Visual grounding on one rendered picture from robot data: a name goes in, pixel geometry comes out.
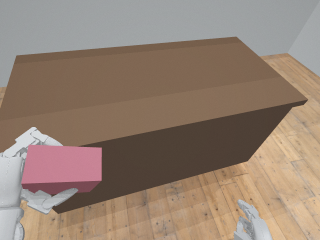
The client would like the left robot hand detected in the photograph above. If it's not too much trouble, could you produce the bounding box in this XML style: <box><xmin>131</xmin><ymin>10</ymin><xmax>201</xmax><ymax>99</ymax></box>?
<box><xmin>0</xmin><ymin>127</ymin><xmax>78</xmax><ymax>215</ymax></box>

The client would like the left robot forearm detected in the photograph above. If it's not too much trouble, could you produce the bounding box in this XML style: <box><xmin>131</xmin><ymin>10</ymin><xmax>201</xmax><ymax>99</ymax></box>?
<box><xmin>0</xmin><ymin>207</ymin><xmax>25</xmax><ymax>240</ymax></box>

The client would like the right robot hand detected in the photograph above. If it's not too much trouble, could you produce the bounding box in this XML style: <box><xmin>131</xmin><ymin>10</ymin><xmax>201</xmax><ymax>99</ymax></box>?
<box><xmin>233</xmin><ymin>199</ymin><xmax>273</xmax><ymax>240</ymax></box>

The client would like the table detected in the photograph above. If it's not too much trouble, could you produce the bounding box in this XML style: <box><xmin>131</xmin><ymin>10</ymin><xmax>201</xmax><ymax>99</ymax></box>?
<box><xmin>0</xmin><ymin>36</ymin><xmax>308</xmax><ymax>214</ymax></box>

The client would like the sponge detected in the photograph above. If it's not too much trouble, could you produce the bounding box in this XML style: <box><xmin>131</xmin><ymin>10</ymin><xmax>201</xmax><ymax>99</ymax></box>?
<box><xmin>21</xmin><ymin>144</ymin><xmax>102</xmax><ymax>195</ymax></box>

